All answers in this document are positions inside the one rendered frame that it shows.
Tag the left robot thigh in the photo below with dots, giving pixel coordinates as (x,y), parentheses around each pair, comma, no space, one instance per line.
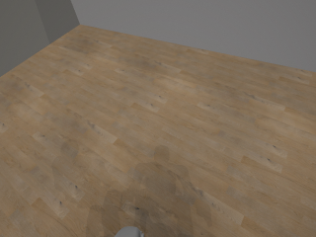
(130,231)

